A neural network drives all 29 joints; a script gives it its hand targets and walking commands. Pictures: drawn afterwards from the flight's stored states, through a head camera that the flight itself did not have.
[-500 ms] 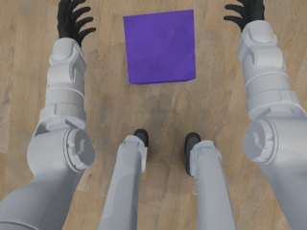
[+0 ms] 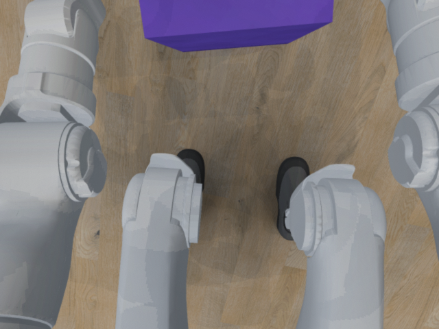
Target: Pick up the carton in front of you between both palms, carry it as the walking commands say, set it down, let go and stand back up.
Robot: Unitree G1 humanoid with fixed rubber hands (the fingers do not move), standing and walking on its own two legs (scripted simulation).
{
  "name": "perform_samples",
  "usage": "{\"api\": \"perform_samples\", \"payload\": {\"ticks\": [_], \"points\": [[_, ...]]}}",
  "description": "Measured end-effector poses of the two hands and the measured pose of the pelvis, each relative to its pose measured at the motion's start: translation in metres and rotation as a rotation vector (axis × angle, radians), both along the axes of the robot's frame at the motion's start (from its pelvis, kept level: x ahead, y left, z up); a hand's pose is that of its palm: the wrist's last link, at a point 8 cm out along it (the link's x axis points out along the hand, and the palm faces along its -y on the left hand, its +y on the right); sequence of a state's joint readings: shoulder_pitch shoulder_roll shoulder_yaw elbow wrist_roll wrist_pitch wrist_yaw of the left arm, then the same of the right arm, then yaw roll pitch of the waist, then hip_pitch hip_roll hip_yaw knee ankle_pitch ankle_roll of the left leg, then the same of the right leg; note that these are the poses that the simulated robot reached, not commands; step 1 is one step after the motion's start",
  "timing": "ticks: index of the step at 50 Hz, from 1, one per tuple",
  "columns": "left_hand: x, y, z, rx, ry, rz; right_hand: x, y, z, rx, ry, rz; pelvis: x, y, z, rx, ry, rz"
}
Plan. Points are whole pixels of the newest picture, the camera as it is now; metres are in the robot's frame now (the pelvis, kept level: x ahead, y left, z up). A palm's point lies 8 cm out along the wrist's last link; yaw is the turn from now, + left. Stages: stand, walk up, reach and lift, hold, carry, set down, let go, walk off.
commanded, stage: reach and lift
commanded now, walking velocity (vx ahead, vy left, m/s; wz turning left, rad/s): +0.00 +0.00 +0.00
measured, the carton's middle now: out of the picture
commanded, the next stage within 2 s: none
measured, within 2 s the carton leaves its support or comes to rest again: leaves its support in 0.94 s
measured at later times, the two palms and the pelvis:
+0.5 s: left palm out of the picture +0.55 +0.20 -0.19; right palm out of the picture +0.58 -0.13 -0.19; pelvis +0.00 +0.00 -0.02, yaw +1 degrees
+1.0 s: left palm out of the picture +0.55 +0.19 -0.16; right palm out of the picture +0.57 -0.11 -0.17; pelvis +0.01 +0.00 -0.02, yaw +0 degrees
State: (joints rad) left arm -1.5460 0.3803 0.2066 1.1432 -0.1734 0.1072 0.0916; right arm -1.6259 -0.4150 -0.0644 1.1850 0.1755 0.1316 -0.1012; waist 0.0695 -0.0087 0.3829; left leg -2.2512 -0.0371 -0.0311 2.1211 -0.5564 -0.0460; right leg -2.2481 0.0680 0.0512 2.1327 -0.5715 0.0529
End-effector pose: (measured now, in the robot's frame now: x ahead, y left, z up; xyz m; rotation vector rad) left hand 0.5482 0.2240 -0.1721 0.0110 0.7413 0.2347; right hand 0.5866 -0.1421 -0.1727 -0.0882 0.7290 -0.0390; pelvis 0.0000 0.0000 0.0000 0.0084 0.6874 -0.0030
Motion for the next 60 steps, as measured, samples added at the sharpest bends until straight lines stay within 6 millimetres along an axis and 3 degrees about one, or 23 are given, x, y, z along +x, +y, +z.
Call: {"api": "perform_samples", "payload": {"ticks": [4,9,23,29,46,51,60], "points": [[0.001,-0.004,-0.018,0.001,0.011,-0.012,-0.001,-0.002,-0.018,0.002,0.002,0.001,0.004,0.002,-0.009,0.002,-0.034,0.002],[0.007,-0.010,-0.024,-0.001,-0.007,-0.019,0.000,-0.004,-0.027,-0.002,-0.013,0.005,0.009,0.002,-0.017,0.004,-0.048,0.004],[0.001,-0.016,-0.015,-0.009,-0.014,-0.021,-0.002,0.009,-0.016,0.019,-0.020,0.026,0.004,-0.003,-0.019,0.012,-0.049,0.003],[0.005,-0.033,-0.015,-0.028,-0.023,-0.043,-0.004,0.030,-0.017,0.038,-0.016,0.061,0.000,-0.004,-0.015,0.013,-0.066,0.002],[0.004,-0.032,-0.012,-0.064,-0.020,-0.051,-0.006,0.029,-0.016,0.055,-0.002,0.015,0.011,-0.003,-0.025,0.004,-0.066,-0.002],[-0.001,-0.038,0.019,-0.032,-0.046,0.015,-0.013,0.030,0.014,0.043,-0.031,-0.003,0.012,-0.003,-0.014,0.001,-0.043,0.004],[-0.028,-0.040,0.123,-0.055,-0.063,0.017,-0.040,0.028,0.122,0.063,-0.043,-0.034,0.004,-0.003,0.030,-0.004,0.033,0.007]]}}
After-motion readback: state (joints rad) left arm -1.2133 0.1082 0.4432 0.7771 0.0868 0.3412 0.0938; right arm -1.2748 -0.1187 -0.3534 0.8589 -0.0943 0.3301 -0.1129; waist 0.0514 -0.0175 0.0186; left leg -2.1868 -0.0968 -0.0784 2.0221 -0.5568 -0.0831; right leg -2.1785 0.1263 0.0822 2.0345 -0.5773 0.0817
